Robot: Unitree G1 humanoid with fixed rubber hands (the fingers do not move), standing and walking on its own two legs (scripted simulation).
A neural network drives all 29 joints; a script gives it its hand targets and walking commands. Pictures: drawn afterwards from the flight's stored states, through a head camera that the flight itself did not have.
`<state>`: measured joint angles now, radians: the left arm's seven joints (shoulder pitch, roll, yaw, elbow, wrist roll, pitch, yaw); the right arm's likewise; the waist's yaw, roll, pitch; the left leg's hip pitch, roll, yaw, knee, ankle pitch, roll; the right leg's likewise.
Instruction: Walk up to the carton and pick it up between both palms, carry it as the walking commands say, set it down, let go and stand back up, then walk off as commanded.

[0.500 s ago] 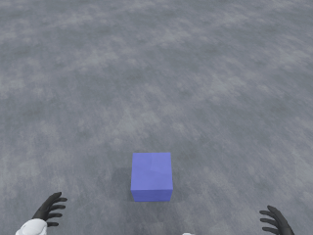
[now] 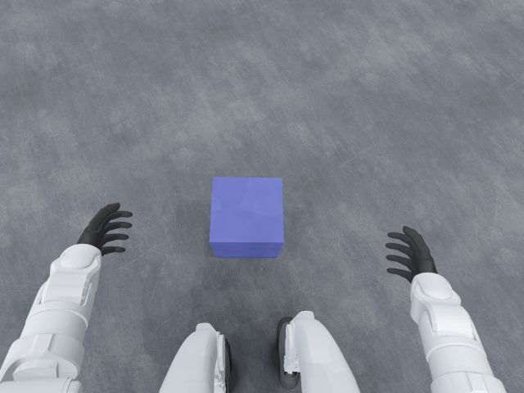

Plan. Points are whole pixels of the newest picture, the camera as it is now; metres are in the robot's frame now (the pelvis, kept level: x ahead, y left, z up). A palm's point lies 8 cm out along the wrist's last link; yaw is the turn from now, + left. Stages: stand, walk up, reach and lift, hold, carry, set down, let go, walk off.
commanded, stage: reach and lift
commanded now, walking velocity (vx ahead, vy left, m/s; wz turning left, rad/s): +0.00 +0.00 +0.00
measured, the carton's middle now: (247, 220) +0.52 +0.02 -0.59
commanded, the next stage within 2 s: none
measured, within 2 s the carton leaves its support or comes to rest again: neither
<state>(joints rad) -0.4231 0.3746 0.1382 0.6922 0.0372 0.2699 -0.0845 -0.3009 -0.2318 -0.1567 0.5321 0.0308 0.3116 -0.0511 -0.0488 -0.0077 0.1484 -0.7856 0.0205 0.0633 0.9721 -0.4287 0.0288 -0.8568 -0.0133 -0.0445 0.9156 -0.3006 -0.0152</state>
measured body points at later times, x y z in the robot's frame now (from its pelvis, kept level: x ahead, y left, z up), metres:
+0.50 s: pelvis -0.02 +0.01 -0.04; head +0.25 +0.01 +0.32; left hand +0.47 +0.23 -0.13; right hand +0.43 -0.22 -0.14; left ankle +0.03 +0.10 -0.68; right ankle +0.08 -0.11 -0.68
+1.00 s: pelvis -0.02 +0.00 -0.05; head +0.32 +0.01 +0.24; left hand +0.56 +0.20 -0.16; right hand +0.53 -0.18 -0.17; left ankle +0.03 +0.10 -0.68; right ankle +0.08 -0.11 -0.68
